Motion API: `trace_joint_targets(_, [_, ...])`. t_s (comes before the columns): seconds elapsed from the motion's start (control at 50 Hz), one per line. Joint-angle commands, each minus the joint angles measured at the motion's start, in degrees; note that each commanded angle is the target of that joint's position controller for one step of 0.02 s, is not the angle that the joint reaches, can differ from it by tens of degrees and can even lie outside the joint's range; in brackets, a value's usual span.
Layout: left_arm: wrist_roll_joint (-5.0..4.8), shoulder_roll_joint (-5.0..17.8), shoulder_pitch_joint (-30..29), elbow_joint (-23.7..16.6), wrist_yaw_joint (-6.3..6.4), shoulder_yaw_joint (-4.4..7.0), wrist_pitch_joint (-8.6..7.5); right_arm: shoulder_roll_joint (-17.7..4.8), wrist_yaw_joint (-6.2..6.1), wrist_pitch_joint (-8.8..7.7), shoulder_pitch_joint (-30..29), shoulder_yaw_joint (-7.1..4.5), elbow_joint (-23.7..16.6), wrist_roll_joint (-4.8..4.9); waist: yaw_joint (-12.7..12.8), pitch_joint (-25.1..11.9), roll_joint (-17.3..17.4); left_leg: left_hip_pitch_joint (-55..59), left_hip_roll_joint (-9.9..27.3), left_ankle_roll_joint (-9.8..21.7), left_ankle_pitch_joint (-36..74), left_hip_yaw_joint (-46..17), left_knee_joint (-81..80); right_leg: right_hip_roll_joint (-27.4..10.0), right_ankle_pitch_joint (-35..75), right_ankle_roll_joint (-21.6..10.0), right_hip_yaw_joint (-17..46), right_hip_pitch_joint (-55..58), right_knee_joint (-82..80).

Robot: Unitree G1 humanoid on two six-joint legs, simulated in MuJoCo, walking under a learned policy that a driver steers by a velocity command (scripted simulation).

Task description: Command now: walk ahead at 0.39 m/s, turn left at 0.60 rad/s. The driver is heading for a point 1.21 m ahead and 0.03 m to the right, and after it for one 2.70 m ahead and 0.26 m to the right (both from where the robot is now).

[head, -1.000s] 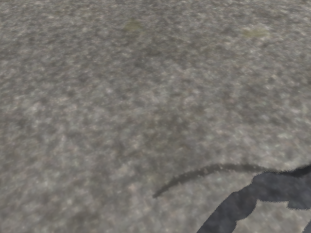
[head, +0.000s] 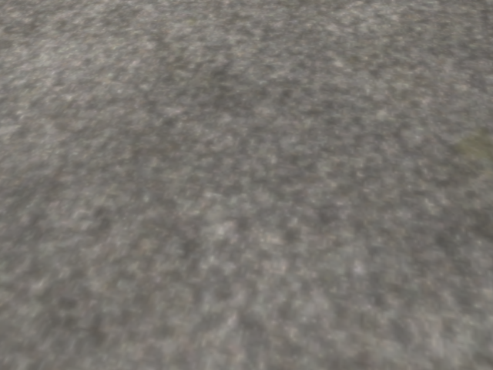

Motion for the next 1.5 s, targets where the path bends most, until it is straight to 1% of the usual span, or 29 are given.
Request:
trace_joint_targets(0.02, [-0.19,9.5,-6.3,-3.9,0.71,2.07,-0.29,-0.8,0.87,-1.04,-3.0,0.19,-4.6,-0.46,-1.5,0.7,-7.0,0.7,0.4,-0.3,8.8,1.8,-9.9,-13.9,27.7,-7.8,3.5,-0.1,-5.7])
trace_joint_targets(0.12, [-1.92,12.3,-4.6,-2.2,1.55,2.77,1.41,-2.1,2.88,-0.90,-6.4,-0.63,-6.6,-0.54,-1.3,-1.6,-8.5,8.7,-3.0,2.5,9.5,6.0,-21.0,-15.0,37.9,-5.0,-1.1,4.6,1.5])
trace_joint_targets(0.18, [-3.13,12.4,-6.4,-3.1,1.95,3.01,2.20,-7.4,2.52,-0.48,6.6,-3.63,-3.7,-1.00,-8.9,-8.2,-6.9,25.7,-8.1,7.1,10.6,8.0,-28.7,-12.7,43.6,-1.8,-3.4,2.9,21.5])
trace_joint_targets(0.2, [-1.25,9.9,-3.8,-3.8,1.63,2.06,2.01,-11.4,1.09,-0.12,11.3,-4.86,-3.1,-0.90,-10.5,-11.9,0.7,39.4,-2.3,10.4,29.5,-0.7,-29.6,-9.1,23.2,1.6,-3.8,-8.8,37.4])
trace_joint_targets(0.22, [2.58,3.6,2.7,-5.0,0.61,0.02,1.63,-16.4,0.00,0.13,7.9,-4.62,-5.3,-1.71,-3.0,-17.4,15.1,54.3,12.4,20.3,58.3,-22.6,-23.1,0.2,-29.8,5.4,-0.4,-28.4,58.5])
trace_joint_targets(0.24, [0.70,8.4,3.2,-4.7,-0.10,0.07,1.26,-13.9,0.75,-0.43,7.6,-3.84,-7.6,-2.25,-6.6,-30.4,8.9,56.3,17.9,26.6,42.2,-35.2,-30.0,1.0,-29.0,5.2,12.2,-30.9,66.1])
trace_joint_targets(0.26, [-1.26,11.2,-3.7,-5.9,-0.13,0.89,1.56,-10.8,1.21,-0.70,4.8,-3.17,-7.7,-1.75,-7.7,-23.7,2.6,50.9,13.8,23.5,31.5,-29.0,-33.0,-1.4,-22.4,4.4,12.9,-33.7,64.7])
trace_joint_targets(0.28, [-1.16,10.4,-5.8,-6.3,0.44,0.68,2.11,-8.5,1.02,-0.69,1.7,-2.45,-7.1,-0.64,-6.0,-16.2,-0.7,43.1,11.0,20.0,25.3,-23.0,-34.1,-3.5,-17.5,4.2,11.7,-35.1,60.3])
trace_joint_targets(0.32, [-0.26,10.4,-5.7,-5.5,1.54,0.81,3.67,-6.4,0.39,-0.33,-1.9,-1.51,-7.0,-0.84,-2.9,-10.5,-1.5,29.3,7.8,17.2,23.4,-17.5,-36.5,-5.9,-13.5,4.7,11.6,-28.8,53.6])
trace_joint_targets(0.36, [-0.04,9.0,-3.6,-4.7,1.78,0.57,4.52,-6.7,0.07,-0.45,-3.0,-1.46,-6.5,-2.20,-1.4,-10.5,0.9,22.8,6.1,17.1,27.7,-14.0,-37.5,-5.0,-11.8,5.3,10.0,-23.1,50.1])
trace_joint_targets(0.4, [0.21,7.4,-3.6,-4.4,2.27,0.07,4.81,-6.9,-0.44,-0.61,-2.6,-1.44,-5.4,-2.22,-1.4,-11.4,1.4,21.9,5.2,16.9,29.9,-11.6,-37.2,-4.6,-10.3,6.1,9.6,-21.6,44.6])
trace_joint_targets(0.58, [-0.14,5.4,-8.2,-5.3,1.62,-0.54,5.27,-3.9,-0.55,0.99,-3.4,0.28,-2.0,-2.08,-3.3,-7.1,4.3,19.0,3.4,12.9,-2.4,-13.6,-37.1,-3.6,-2.9,4.5,8.6,-10.9,18.6])
trace_joint_targets(0.62, [1.09,5.7,-6.8,-5.0,1.05,-0.67,4.60,-0.9,-0.47,0.75,-0.1,1.50,-0.2,-2.19,-2.7,-6.7,1.5,16.9,0.2,8.0,-5.4,-12.1,-34.0,-5.9,6.5,2.1,10.8,-2.9,7.4])
trace_joint_targets(0.64, [1.74,10.3,-7.1,-5.8,1.22,0.07,4.49,-0.5,-0.41,0.32,3.1,1.55,0.3,-2.99,-5.6,-6.4,-6.5,15.2,-4.5,4.8,-10.0,-7.5,-28.2,-13.1,14.8,-1.0,17.5,-1.8,6.6])
trace_joint_targets(0.66, [1.71,9.4,-9.8,-4.7,1.05,-0.03,4.55,-0.1,-0.44,0.15,4.3,1.39,0.3,-2.59,-8.3,-6.0,-14.6,19.8,-7.0,2.5,-9.4,-1.9,-28.2,-14.8,6.7,-4.9,19.8,-9.3,4.8])
trace_joint_targets(0.68, [1.41,5.8,-11.9,-5.5,0.70,-0.87,4.29,-1.9,-0.63,0.31,1.2,1.13,0.5,-3.08,-6.6,-4.6,-12.6,24.4,-6.1,1.4,-5.0,-2.2,-28.8,-12.0,-2.4,-3.9,18.6,-13.5,3.2])
trace_joint_targets(0.74, [0.97,6.0,-10.6,-4.7,0.39,-1.04,3.22,-2.5,-1.11,1.72,-1.7,0.60,0.6,-2.79,-4.6,-2.1,-10.1,25.3,-5.3,2.7,-0.8,-4.0,-29.5,-7.5,-6.4,0.2,13.8,-14.1,4.5])
trace_joint_targets(0.88, [0.33,5.1,-7.3,-3.2,1.18,-1.40,3.19,-0.7,-1.38,1.06,-1.0,0.58,3.3,-2.11,-3.1,-4.0,-3.7,25.7,-4.6,2.7,6.6,-4.9,-29.8,-5.7,2.6,0.0,11.4,-8.7,8.5])
trace_joint_targets(1.1, [0.09,4.4,-7.7,0.1,0.60,-1.75,3.32,-1.2,-2.53,1.58,-0.2,0.09,7.9,-1.77,-3.3,-3.4,-2.6,29.3,-3.8,2.2,11.2,-5.4,-29.9,-4.3,5.4,0.1,10.3,-8.0,7.8])
trace_joint_targets(1.16, [-0.49,6.1,-6.0,2.0,0.80,-1.15,3.79,-1.2,-2.72,1.71,0.9,-0.11,10.0,-1.17,-3.0,-1.5,-5.9,25.8,-7.7,2.6,-10.9,-1.1,-27.1,-4.3,-17.1,-2.4,12.2,-9.0,4.4])
trace_joint_targets(1.2, [-1.21,8.5,-3.1,2.8,1.32,-0.44,3.62,-0.7,-2.46,0.27,-1.6,-0.03,9.0,-0.61,-1.5,3.7,-10.8,15.4,-8.7,2.6,-16.6,2.5,-20.2,-12.0,-32.3,-7.8,23.9,-7.5,-2.7])
trace_joint_targets(1.24, [-1.44,10.5,-1.9,3.4,1.80,0.42,2.83,-0.1,-1.72,-2.08,-5.4,0.23,7.6,0.09,-0.7,8.2,-12.5,9.2,-5.0,3.2,-13.0,2.7,-14.9,-20.2,-32.2,-12.5,34.3,-6.8,-7.4])
trace_joint_targets(1.32, [-2.38,10.0,-6.4,2.6,1.18,0.63,2.43,0.2,-0.03,-4.37,-0.2,-0.06,10.8,0.40,-4.9,4.5,-11.0,23.7,-4.8,5.0,-6.9,5.7,-28.3,-14.9,-16.4,-8.6,22.7,-9.4,-4.1])
trace_joint_targets(1.36, [-1.94,7.2,-7.8,2.3,0.95,-0.12,2.37,-2.1,-0.10,-4.11,10.1,-1.60,15.5,0.04,-9.1,-0.5,-7.5,41.1,-5.3,4.9,-1.5,3.3,-30.8,-8.9,-7.0,-4.9,14.5,-17.5,6.3])
trace_joint_targets(1.38, [-1.31,3.0,-9.3,0.5,0.76,-1.37,1.82,-6.6,-0.63,-4.14,16.9,-2.79,16.7,-0.06,-11.1,-2.8,5.8,49.0,5.9,9.9,-10.7,-15.8,-39.5,-1.9,-6.0,-0.5,6.4,-26.8,25.5])
trace_joint_targets(1.4, [-1.83,3.8,-10.0,-1.6,1.07,-1.12,0.75,-9.5,0.13,-4.63,20.4,-3.05,17.0,-0.40,-11.8,-3.8,14.0,52.1,15.3,17.3,-14.3,-35.9,-46.6,2.0,-18.9,0.8,8.2,-36.0,39.8])
trace_joint_targets(1.42, [-2.91,6.9,-8.9,-1.0,0.85,-0.25,0.11,-5.5,0.20,-5.25,15.6,-1.63,16.1,-0.84,-8.9,-0.5,6.5,49.8,16.1,17.8,-16.2,-33.8,-46.1,-1.9,-18.7,-0.3,12.3,-40.7,47.7])
trace_joint_targets(1.44, [-3.41,7.0,-8.0,-0.3,0.29,-0.18,-0.39,-3.2,0.23,-5.65,12.2,-0.88,14.9,-0.92,-7.4,1.5,4.0,48.1,13.7,15.8,-15.6,-27.6,-46.4,-4.4,-12.9,-1.7,12.8,-42.0,49.1])
trace_joint_targets(1.5, [-2.10,6.1,-9.2,0.3,-0.69,0.18,-0.62,-0.8,0.34,-5.16,9.1,0.52,14.3,-1.28,-5.7,2.4,1.8,44.4,9.0,11.5,0.0,-13.9,-48.6,-8.3,-1.4,-1.8,10.6,-40.3,44.4])
Keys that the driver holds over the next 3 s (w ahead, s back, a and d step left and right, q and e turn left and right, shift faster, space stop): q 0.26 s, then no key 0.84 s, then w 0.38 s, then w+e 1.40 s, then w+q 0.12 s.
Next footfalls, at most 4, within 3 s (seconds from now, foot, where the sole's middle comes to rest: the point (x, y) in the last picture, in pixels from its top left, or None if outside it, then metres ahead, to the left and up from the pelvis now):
0.20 left None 0.26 0.14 -0.78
0.62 right None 0.29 -0.10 -0.78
1.84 right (272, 291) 0.70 0.02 -0.78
2.32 left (214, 212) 0.97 0.22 -0.78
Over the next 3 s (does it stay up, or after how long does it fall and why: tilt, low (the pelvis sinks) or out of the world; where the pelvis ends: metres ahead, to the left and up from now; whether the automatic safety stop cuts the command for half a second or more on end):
stays up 1.12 -0.03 -0.01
